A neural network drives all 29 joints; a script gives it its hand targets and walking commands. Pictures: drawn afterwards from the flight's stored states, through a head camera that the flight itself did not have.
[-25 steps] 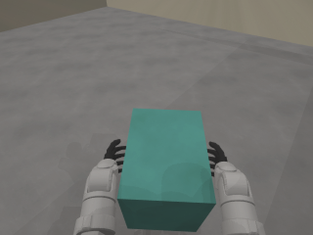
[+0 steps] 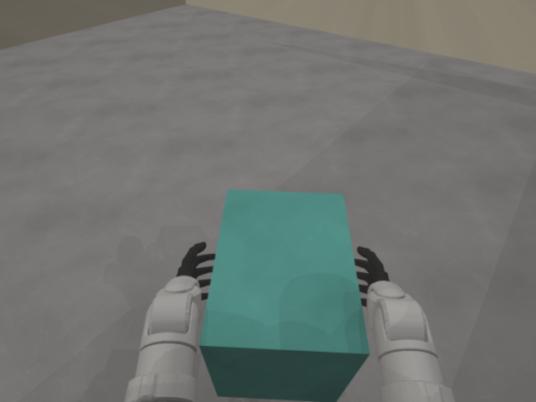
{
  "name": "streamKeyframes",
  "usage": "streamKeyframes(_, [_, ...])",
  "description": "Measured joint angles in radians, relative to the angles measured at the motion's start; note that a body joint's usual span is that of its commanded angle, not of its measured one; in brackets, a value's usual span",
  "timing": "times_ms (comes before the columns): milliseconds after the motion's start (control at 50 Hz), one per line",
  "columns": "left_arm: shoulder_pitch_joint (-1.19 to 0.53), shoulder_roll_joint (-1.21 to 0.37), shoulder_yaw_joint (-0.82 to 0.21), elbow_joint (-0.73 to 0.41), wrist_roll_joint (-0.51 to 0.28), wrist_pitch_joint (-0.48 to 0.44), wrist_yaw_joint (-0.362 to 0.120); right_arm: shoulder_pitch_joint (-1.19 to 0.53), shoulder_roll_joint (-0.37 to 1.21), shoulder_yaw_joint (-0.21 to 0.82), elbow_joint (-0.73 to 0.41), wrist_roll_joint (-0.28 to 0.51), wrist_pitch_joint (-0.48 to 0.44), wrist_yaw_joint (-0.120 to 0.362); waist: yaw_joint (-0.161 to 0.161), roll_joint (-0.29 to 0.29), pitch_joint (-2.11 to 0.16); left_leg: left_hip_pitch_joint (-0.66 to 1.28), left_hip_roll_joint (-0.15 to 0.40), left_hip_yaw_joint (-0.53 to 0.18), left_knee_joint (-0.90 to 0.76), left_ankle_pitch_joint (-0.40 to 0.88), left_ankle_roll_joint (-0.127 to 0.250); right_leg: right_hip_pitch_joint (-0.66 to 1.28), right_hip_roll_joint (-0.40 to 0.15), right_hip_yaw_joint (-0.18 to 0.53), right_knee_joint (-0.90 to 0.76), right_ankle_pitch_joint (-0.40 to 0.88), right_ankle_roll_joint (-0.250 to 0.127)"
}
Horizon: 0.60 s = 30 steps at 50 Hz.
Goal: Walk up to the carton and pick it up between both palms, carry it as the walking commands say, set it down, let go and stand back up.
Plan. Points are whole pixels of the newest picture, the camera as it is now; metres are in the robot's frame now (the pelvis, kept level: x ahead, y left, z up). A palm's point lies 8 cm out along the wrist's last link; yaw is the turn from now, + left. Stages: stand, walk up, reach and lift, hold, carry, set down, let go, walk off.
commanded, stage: hold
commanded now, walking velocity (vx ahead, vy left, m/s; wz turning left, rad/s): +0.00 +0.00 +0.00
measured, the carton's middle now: (280, 294) +0.31 +0.00 -0.03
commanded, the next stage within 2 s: carry in 0.52 s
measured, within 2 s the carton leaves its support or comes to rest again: neither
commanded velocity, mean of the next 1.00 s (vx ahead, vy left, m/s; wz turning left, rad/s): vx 0.26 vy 0.00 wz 0.00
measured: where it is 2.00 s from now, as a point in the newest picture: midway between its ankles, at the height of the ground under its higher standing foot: (255, 304)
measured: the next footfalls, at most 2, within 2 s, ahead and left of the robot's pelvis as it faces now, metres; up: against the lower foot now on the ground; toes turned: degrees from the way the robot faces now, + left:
right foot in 1.04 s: +0.22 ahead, -0.08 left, +0.00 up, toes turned -9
left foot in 1.40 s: +0.53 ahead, +0.18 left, +0.00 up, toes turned +9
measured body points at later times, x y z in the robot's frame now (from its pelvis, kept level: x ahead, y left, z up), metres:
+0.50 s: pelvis -0.01 +0.00 +0.00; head -0.05 +0.00 +0.45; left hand +0.28 +0.15 +0.03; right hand +0.28 -0.15 +0.03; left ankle +0.02 +0.12 -0.74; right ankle +0.00 -0.11 -0.74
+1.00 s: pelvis +0.11 +0.03 +0.00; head +0.10 +0.03 +0.45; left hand +0.39 +0.18 +0.08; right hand +0.38 -0.12 +0.08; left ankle +0.00 +0.12 -0.74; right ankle +0.16 -0.08 -0.73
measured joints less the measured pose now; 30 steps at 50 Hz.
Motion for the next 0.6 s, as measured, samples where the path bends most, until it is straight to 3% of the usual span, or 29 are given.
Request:
streamKeyframes(140, [0.047, 0.009, -0.035, -0.047, -0.018, 0.000, 0.007, 0.037, -0.006, 0.032, -0.039, 0.014, 0.002, -0.008, -0.001, -0.001, -0.018, -0.003, 0.003, -0.004, -0.010, 0.001, -0.003, 0.000, 0.002, -0.003, -0.014, 0.003, -0.002])
streamKeyframes(520, [0.025, 0.005, -0.019, -0.031, -0.013, -0.007, 0.005, 0.020, -0.003, 0.020, -0.026, 0.008, -0.006, -0.005, -0.008, -0.003, -0.008, -0.020, -0.003, -0.005, 0.018, 0.001, 0.002, -0.013, -0.002, -0.005, 0.006, 0.005, 0.004])
streamKeyframes(560, [0.018, 0.005, -0.014, -0.017, 0.005, -0.009, -0.003, 0.007, -0.002, 0.017, -0.011, -0.005, -0.004, -0.001, -0.011, -0.002, -0.044, -0.072, -0.004, -0.001, 0.061, -0.026, 0.003, -0.061, -0.002, -0.007, 0.040, -0.012, 0.002])
streamKeyframes(600, [0.014, 0.003, -0.017, -0.020, 0.008, -0.002, -0.003, 0.002, -0.003, 0.014, -0.013, -0.006, 0.004, 0.002, -0.012, 0.006, -0.072, -0.134, -0.001, 0.003, 0.133, -0.138, 0.006, -0.105, 0.001, -0.012, 0.073, -0.080, -0.003])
